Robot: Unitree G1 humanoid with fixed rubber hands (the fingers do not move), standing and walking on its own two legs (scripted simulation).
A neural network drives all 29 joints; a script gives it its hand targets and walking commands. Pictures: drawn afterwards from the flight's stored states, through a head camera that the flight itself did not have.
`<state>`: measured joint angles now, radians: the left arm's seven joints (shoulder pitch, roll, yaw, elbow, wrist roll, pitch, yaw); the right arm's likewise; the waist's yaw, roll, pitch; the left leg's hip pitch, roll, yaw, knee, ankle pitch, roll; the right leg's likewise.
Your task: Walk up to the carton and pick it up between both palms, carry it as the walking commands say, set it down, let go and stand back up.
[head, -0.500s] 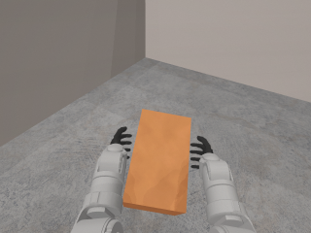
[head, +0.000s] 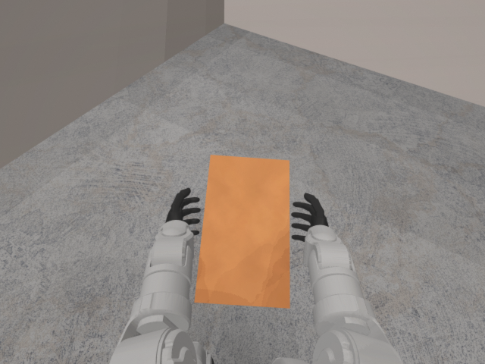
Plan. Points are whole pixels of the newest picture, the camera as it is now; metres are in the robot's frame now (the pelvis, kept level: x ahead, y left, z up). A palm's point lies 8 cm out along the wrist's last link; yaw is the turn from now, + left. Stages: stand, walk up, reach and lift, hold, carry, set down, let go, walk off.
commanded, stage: set down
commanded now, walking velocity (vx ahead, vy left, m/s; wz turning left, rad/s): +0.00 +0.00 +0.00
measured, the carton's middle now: (244, 232) +0.37 +0.02 -0.09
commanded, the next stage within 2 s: none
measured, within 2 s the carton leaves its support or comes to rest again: neither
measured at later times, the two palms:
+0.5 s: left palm (186, 238) +0.35 +0.14 -0.09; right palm (304, 242) +0.36 -0.11 -0.09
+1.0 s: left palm (190, 246) +0.38 +0.14 -0.18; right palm (292, 250) +0.38 -0.10 -0.18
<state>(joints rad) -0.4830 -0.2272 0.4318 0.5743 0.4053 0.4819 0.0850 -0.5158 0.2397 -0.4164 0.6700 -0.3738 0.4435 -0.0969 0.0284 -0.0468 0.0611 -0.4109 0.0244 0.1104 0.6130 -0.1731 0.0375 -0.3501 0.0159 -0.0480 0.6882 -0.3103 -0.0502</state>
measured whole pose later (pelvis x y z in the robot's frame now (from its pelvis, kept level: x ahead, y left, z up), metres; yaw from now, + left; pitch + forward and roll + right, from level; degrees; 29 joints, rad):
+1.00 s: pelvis -0.01 +0.00 -0.11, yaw -2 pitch +29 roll -1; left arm -0.64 -0.16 0.38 0.65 0.24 0.16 0.19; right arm -0.67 0.19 -0.36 0.71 -0.22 0.13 -0.22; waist 0.04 -0.05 -0.10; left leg -1.38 0.02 0.05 1.24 -0.36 0.04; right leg -1.30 0.04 -0.04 1.30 -0.49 -0.05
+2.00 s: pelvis -0.04 +0.01 -0.26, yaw -5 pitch +39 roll -1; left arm -0.99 -0.06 0.42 0.70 0.20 0.25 0.21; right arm -1.05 0.07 -0.35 0.82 -0.16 0.20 -0.27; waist 0.07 -0.07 -0.02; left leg -1.96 -0.01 0.01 1.75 -0.46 0.02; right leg -1.89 0.10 -0.03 1.81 -0.59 -0.04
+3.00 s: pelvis -0.04 +0.01 -0.36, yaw -6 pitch +38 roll -1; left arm -1.34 0.14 0.36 0.85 0.10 0.27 0.13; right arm -1.41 -0.12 -0.24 0.98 -0.04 0.21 -0.22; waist 0.11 -0.05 0.29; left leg -2.24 -0.02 0.02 2.08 -0.50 0.02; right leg -2.17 0.12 -0.04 2.15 -0.65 -0.02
